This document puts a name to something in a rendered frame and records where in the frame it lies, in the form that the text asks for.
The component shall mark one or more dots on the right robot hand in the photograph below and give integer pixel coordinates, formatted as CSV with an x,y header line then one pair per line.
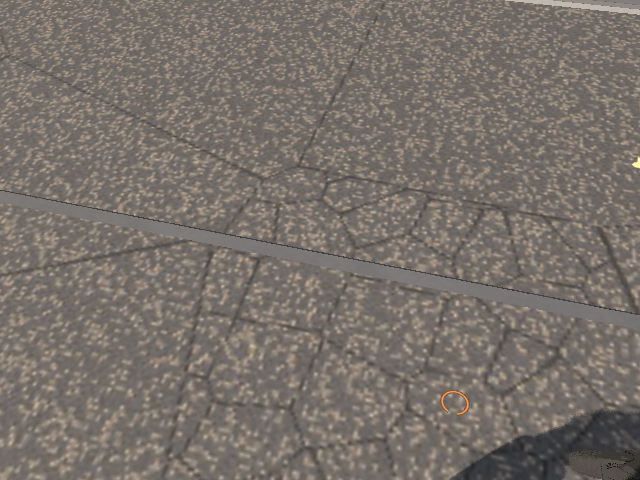
x,y
606,465

